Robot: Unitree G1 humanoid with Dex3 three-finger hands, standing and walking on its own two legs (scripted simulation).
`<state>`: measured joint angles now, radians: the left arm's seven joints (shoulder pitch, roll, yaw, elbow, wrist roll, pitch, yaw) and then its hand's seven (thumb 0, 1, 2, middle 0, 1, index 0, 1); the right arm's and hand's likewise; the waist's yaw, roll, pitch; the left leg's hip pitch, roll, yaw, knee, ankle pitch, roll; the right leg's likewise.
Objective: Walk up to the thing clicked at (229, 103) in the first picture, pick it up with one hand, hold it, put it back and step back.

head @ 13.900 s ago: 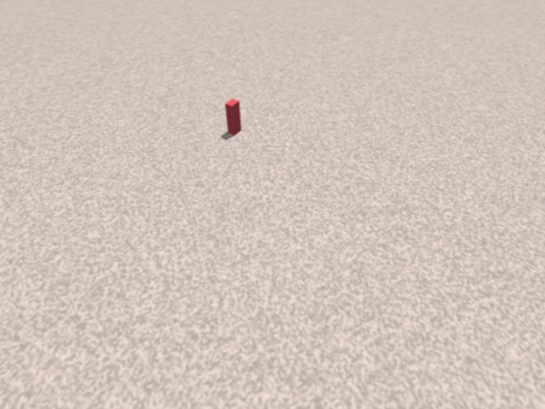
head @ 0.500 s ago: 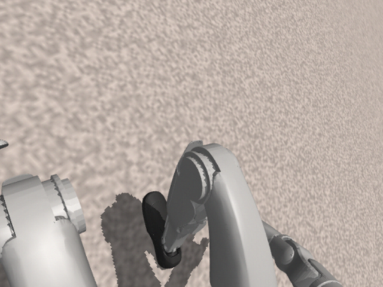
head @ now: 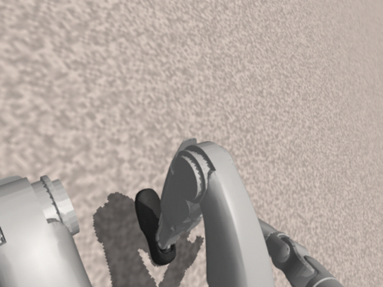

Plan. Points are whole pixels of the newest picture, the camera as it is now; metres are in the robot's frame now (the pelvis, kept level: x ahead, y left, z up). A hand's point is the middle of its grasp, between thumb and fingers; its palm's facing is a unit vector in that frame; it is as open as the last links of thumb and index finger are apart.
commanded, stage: close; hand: left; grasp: from the side
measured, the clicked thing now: out of the picture +0.46 +0.31 -0.19
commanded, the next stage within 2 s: settle in 0.56 s
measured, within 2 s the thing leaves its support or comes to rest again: leaves its support in 0.84 s
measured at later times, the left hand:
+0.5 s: hand out of the picture +0.44 +0.30 -0.17, palm faces +0.37 -0.93 -0.01, open 9.1 cm
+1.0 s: hand out of the picture +0.44 +0.31 -0.14, palm faces +0.37 -0.93 -0.01, open 9.3 cm
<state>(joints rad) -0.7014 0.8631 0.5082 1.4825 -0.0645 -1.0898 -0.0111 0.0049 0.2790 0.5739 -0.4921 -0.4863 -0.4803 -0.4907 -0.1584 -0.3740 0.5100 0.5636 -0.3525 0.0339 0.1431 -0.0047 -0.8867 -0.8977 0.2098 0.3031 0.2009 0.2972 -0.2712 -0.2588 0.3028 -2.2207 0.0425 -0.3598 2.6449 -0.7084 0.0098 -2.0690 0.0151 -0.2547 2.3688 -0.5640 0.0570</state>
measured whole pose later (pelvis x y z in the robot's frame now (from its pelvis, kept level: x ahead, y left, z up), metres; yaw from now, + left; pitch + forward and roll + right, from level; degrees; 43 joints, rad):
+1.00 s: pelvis +0.00 +0.00 +0.00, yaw +0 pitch +15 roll -17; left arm -0.66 0.80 0.52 1.28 -0.08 -1.01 -0.05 0.01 -0.32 1.02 -0.78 -1.11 -0.77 -1.13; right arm -0.12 -0.36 0.45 0.57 -0.33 0.04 0.14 0.00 -0.91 -0.90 0.21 0.30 0.20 0.30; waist -0.25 -0.24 0.28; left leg -2.23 0.04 -0.34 2.63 -0.71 0.01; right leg -2.07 0.01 -0.24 2.36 -0.58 0.05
